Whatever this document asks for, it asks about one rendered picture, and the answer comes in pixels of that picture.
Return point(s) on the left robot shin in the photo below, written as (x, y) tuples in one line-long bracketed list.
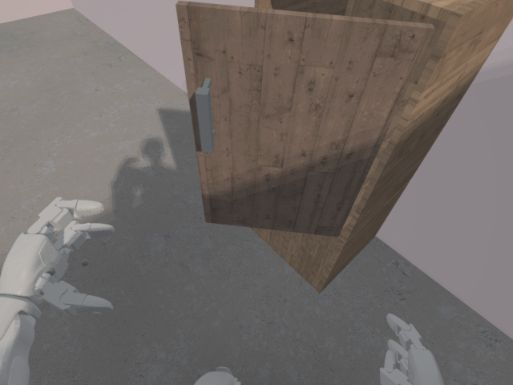
[(224, 369)]

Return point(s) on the right robot hand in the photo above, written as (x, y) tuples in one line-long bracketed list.
[(418, 365)]

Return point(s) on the robot left forearm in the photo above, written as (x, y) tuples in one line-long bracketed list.
[(18, 317)]

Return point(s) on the handle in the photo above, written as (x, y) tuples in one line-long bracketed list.
[(204, 112)]

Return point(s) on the left robot hand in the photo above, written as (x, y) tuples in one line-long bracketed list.
[(24, 272)]

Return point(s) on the cupboard door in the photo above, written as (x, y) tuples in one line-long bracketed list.
[(301, 103)]

